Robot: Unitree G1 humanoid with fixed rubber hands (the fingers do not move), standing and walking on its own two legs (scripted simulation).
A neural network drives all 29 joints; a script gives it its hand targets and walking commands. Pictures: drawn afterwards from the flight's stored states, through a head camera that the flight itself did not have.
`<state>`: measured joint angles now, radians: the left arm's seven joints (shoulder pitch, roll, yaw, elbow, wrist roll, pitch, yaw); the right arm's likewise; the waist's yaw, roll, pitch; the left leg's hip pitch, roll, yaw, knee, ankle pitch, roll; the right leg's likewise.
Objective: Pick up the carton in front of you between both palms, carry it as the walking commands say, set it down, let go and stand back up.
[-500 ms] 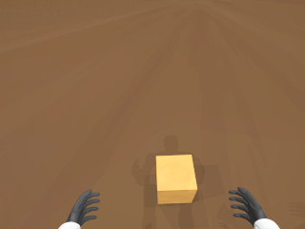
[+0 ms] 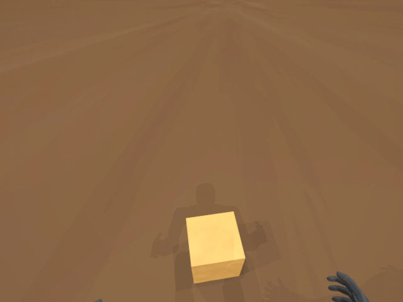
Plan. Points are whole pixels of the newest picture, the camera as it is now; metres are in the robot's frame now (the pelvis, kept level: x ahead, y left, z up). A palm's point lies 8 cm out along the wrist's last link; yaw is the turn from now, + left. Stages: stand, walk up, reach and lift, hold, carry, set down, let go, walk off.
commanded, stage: stand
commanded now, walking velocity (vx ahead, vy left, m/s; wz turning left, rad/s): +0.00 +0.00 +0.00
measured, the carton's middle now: (213, 248) +0.45 -0.02 -0.63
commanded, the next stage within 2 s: none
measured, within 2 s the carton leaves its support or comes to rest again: neither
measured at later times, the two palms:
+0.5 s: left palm out of the picture +0.12 +0.24 -0.12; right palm out of the picture +0.05 -0.28 -0.11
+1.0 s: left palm out of the picture +0.12 +0.24 -0.11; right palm out of the picture +0.01 -0.28 -0.12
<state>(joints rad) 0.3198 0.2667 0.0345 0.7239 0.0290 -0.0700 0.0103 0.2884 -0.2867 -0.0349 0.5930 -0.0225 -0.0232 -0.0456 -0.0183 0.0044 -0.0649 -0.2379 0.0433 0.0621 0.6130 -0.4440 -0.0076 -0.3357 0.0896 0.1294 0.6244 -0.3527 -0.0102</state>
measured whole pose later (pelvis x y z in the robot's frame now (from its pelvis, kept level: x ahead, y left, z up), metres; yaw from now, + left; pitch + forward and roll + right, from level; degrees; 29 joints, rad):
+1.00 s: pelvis +0.00 +0.00 -0.01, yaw -5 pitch +3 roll +1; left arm 0.31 0.25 0.01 0.69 0.02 0.01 0.04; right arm 0.37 -0.27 -0.03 0.71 -0.03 0.05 -0.05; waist -0.04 -0.01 -0.04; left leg -0.20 0.05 0.16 0.65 -0.48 -0.01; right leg -0.38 0.10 0.19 0.74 -0.39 -0.01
